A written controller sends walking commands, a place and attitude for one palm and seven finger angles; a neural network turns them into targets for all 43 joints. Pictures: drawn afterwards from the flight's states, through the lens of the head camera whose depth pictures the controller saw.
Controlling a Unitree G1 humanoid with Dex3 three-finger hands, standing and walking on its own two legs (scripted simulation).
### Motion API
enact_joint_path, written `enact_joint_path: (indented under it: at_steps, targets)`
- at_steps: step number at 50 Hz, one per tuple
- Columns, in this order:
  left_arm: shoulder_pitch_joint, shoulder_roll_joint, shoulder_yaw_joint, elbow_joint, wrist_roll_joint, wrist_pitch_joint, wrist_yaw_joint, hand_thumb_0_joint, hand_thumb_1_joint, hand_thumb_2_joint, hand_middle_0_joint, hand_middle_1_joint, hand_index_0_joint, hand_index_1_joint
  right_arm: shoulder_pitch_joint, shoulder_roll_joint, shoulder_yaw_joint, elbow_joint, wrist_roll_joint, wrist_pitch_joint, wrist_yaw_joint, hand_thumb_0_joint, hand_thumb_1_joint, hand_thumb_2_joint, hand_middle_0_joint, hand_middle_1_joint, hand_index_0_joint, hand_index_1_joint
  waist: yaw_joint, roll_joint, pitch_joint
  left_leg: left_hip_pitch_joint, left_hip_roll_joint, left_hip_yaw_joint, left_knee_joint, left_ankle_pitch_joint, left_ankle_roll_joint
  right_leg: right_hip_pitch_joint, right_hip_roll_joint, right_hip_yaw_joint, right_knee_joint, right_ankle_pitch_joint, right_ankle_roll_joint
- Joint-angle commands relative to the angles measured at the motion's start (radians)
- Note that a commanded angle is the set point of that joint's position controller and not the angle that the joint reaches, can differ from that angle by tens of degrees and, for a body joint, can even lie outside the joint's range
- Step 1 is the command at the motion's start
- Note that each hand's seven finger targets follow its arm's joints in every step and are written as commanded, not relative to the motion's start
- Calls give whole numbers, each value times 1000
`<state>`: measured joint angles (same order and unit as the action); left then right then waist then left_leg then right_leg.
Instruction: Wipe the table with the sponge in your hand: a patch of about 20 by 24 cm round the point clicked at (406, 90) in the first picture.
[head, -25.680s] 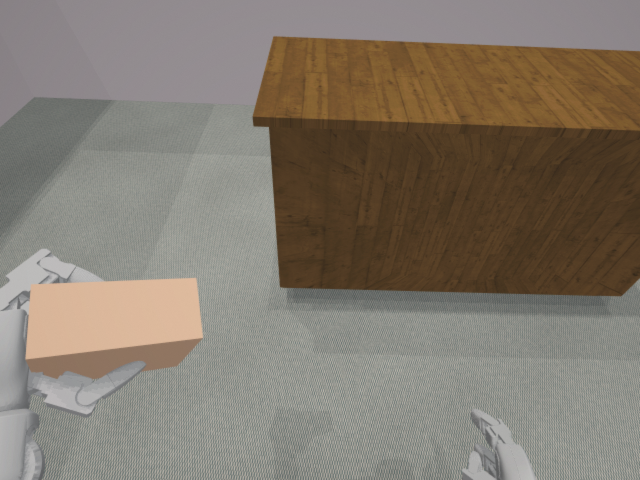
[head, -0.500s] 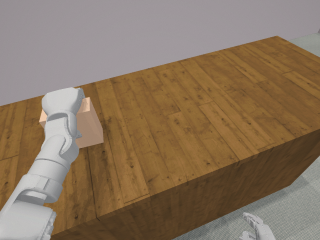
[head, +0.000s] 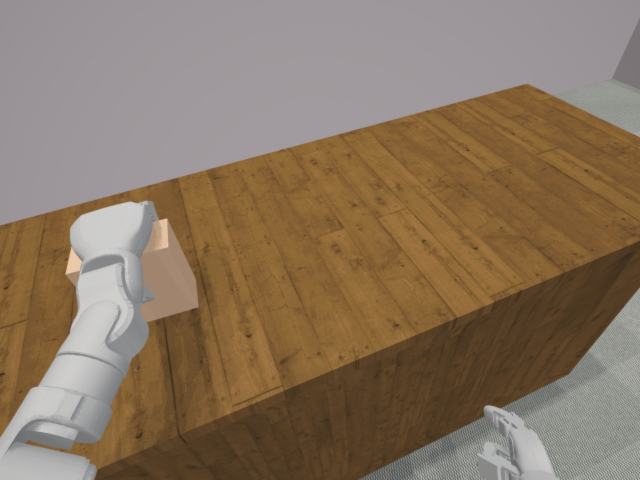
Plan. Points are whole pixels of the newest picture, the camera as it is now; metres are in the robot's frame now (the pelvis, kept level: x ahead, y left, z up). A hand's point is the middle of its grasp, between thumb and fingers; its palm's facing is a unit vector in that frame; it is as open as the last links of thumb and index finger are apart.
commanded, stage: wipe back along the middle lane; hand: left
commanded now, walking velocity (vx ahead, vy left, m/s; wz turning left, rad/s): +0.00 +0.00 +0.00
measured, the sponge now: (145, 286) +0.35 +0.28 +0.07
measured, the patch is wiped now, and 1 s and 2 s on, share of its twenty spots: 0.45 0.65 0.65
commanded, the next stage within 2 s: slide across to the third lane in 0.96 s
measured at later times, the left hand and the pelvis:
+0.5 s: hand (136, 283) +0.31 +0.26 +0.12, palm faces +0.12 -0.04 -0.99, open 10.1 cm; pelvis +0.00 +0.01 +0.00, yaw +0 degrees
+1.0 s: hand (142, 314) +0.26 +0.23 +0.13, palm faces +0.19 -0.11 -0.98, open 10.1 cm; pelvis -0.01 +0.00 -0.01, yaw -1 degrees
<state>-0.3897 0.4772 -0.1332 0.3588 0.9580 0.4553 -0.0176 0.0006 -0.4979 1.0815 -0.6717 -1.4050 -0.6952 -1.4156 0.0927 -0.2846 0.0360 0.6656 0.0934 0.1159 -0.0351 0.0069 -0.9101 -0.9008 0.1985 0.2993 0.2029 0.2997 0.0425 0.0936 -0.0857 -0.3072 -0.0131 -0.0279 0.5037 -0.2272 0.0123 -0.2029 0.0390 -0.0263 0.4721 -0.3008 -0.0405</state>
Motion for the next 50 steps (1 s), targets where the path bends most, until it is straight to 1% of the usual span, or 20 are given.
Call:
enact_joint_path:
  at_steps: [1,4,6,7,9,11,14,21,22,26,27,31,32,35,36,37,41,42,46,50]
  targets:
    - [-108,160,81,-150,-24,7,-25,0,100,1300,-1200,-1600,-1200,-1600,-186,-106,-41,-164,-2,-46,5,0,-900,-900,200,300,200,300,26,-123,-182,119,-27,-1,-25,225,39,40,-15,31,-57,376,-12]
    - [-94,97,34,-186,-37,25,-23,0,100,1300,-1200,-1600,-1200,-1600,-200,-97,-37,-167,2,-46,10,0,-900,-900,200,300,200,300,20,-109,-153,120,-23,-1,-31,213,37,15,-12,19,-59,343,-10]
    - [-72,134,68,-218,-38,36,-15,0,100,1300,-1200,-1600,-1200,-1600,-215,-103,-38,-165,0,-47,10,0,-900,-900,200,300,200,300,32,-108,-158,128,-21,-6,-33,222,35,20,-10,26,-55,345,-16]
    - [-35,63,17,-242,-44,42,-14,0,100,1300,-1200,-1600,-1200,-1600,-218,-92,-39,-177,1,-49,13,0,-900,-900,200,300,200,300,30,-107,-161,132,-22,-4,-30,231,36,21,-8,11,-49,342,-12]
    - [-8,35,-5,-277,-49,57,-11,0,100,1300,-1200,-1600,-1200,-1600,-237,-89,-35,-178,3,-52,21,0,-900,-900,200,300,200,300,33,-121,-152,138,-16,-11,-35,226,33,7,-6,7,-49,326,-12]
    - [4,72,29,-312,-52,71,-2,0,100,1300,-1200,-1600,-1200,-1600,-254,-92,-37,-176,1,-53,21,0,-900,-900,200,300,200,300,44,-115,-148,143,-13,-16,-40,214,31,5,-5,16,-49,307,-17]
    - [40,-9,-38,-343,-57,99,-1,0,100,1300,-1200,-1600,-1200,-1600,-266,-81,-31,-183,4,-56,30,0,-900,-900,200,300,200,300,40,-132,-146,150,-11,-16,-36,229,29,1,-3,0,-41,312,-14]
    - [10,5,-49,-399,-34,154,-4,0,100,1300,-1200,-1600,-1200,-1600,-311,-78,-23,-179,3,-54,31,0,-900,-900,200,300,200,300,45,-120,-132,158,-4,-24,-39,198,23,-26,2,12,-27,256,-23]
    - [11,-54,-100,-406,-38,159,-10,0,100,1300,-1200,-1600,-1200,-1600,-311,-68,-18,-191,5,-58,33,0,-900,-900,200,300,200,300,41,-134,-137,156,-7,-22,-34,198,26,-22,1,-7,-21,250,-20]
    - [48,-44,-103,-442,-25,168,-21,0,100,1300,-1200,-1600,-1200,-1600,-327,-67,-17,-196,5,-57,42,0,-900,-900,200,300,200,300,49,-99,-140,166,-1,-32,-26,214,23,-29,4,9,-6,258,-30]
    - [69,-89,-136,-456,-32,169,-25,0,100,1300,-1200,-1600,-1200,-1600,-327,-59,-15,-205,7,-59,46,0,-900,-900,200,300,200,300,49,-91,-144,165,-3,-28,-21,212,25,-26,4,-7,-4,247,-27]
    - [153,-34,-77,-505,-48,170,-20,0,100,1300,-1200,-1600,-1200,-1600,-339,-64,-19,-205,4,-60,60,0,-900,-900,200,300,200,300,62,-131,-148,151,0,-29,-12,234,23,-2,6,14,8,307,-29]
    - [185,-84,-111,-519,-55,174,-22,0,100,1300,-1200,-1600,-1200,-1600,-343,-57,-15,-215,5,-60,63,0,-900,-900,200,300,200,300,62,-139,-153,147,-4,-19,-8,242,25,7,4,0,8,319,-23]
    - [230,-69,-100,-571,-55,178,-19,0,100,1300,-1200,-1600,-1200,-1600,-349,-55,-14,-214,6,-53,68,0,-900,-900,200,300,200,300,62,-132,-138,143,-3,-14,-5,258,24,9,3,11,8,350,-19]
    - [244,-16,-51,-583,-54,178,-12,0,100,1300,-1200,-1600,-1200,-1600,-354,-63,-17,-211,2,-52,66,0,-900,-900,200,300,200,300,68,-133,-130,140,0,-21,-8,245,23,6,8,30,8,338,-27]
    - [259,-72,-95,-598,-58,179,-14,0,100,1300,-1200,-1600,-1200,-1600,-358,-53,-12,-221,5,-51,65,0,-900,-900,200,300,200,300,64,-141,-120,136,-3,-13,-5,241,25,3,6,17,4,328,-21]
    - [242,0,-40,-614,-49,175,-2,0,100,1300,-1200,-1600,-1200,-1600,-360,-62,-14,-209,0,-47,51,0,-900,-900,200,300,200,300,65,-131,-91,133,-1,-16,-15,180,24,-21,9,51,-13,258,-25]
    - [249,-53,-79,-615,-53,176,-3,0,100,1300,-1200,-1600,-1200,-1600,-360,-53,-10,-219,3,-49,50,0,-900,-900,200,300,200,300,61,-135,-91,130,-3,-10,-12,180,25,-21,7,30,-10,251,-21]
    - [283,2,-31,-631,-50,172,6,0,100,1300,-1200,-1600,-1200,-1600,-362,-60,-13,-214,-1,-51,45,0,-900,-900,200,300,200,300,70,-114,-100,134,-6,-12,-8,171,24,-16,8,63,-16,251,-26]
    - [335,-16,-37,-642,-62,170,5,0,100,1300,-1200,-1600,-1200,-1600,-353,-55,-13,-216,0,-50,45,0,-900,-900,200,300,200,300,65,-141,-98,130,-9,-4,3,182,26,-8,4,64,-22,276,-15]
